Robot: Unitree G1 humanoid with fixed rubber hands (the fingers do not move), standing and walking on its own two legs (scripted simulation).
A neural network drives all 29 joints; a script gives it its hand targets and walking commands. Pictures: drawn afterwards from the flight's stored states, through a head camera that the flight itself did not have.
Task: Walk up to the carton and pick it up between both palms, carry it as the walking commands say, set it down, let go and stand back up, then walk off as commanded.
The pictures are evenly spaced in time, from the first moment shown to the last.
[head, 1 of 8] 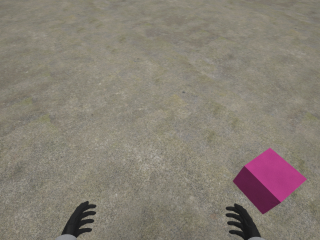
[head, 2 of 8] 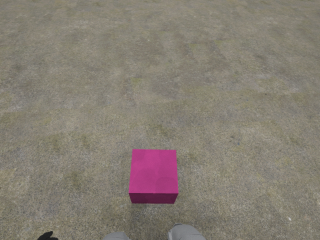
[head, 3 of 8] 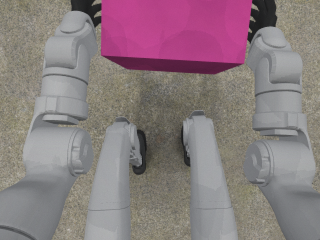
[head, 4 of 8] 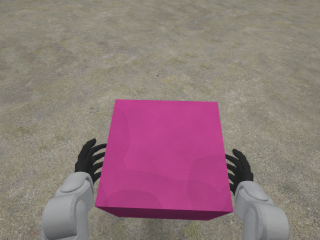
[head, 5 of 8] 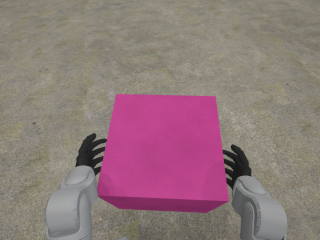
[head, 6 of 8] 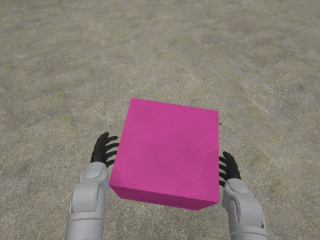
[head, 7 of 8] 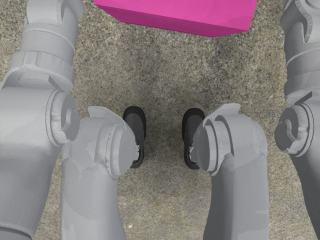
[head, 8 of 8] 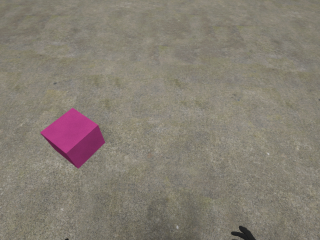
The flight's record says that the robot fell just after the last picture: no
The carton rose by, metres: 0.73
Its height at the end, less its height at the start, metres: +0.00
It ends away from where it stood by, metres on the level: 2.14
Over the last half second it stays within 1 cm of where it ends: yes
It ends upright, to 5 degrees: yes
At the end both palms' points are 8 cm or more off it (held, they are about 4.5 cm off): yes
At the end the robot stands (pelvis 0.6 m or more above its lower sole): yes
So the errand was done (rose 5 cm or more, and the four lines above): yes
